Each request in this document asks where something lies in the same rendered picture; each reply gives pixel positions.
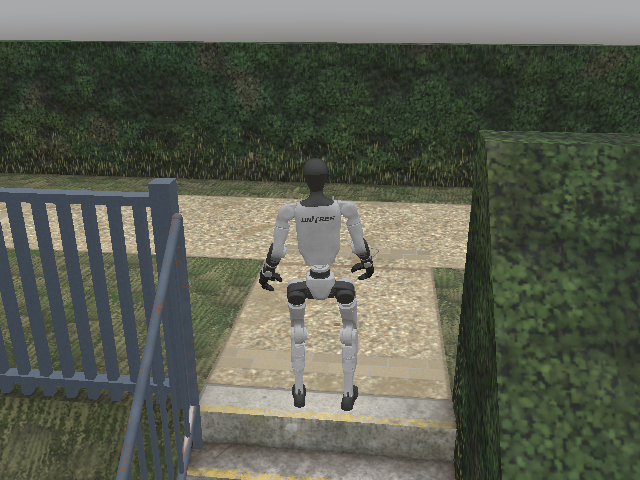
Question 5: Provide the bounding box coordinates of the robot left thigh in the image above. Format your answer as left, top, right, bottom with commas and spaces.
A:
287, 279, 307, 344

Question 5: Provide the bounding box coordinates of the robot right upper arm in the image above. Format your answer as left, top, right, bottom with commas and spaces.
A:
338, 200, 367, 254

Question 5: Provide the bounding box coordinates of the robot left forearm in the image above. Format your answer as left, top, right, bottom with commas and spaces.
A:
262, 243, 281, 277

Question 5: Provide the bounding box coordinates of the robot left upper arm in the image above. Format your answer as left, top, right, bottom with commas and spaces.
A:
271, 203, 296, 259

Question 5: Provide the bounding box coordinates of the robot torso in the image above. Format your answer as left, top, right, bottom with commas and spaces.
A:
294, 196, 341, 300

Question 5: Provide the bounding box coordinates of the right robot hand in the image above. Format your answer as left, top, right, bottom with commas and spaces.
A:
351, 263, 374, 280

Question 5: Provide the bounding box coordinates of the robot right forearm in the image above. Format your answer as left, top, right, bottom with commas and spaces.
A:
356, 238, 373, 268

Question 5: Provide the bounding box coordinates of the left robot hand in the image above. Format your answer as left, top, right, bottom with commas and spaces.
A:
259, 270, 282, 291

